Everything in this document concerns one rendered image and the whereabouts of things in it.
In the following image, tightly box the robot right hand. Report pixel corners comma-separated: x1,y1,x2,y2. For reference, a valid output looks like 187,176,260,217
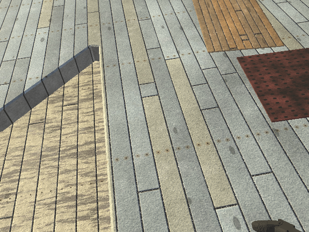
251,218,301,232

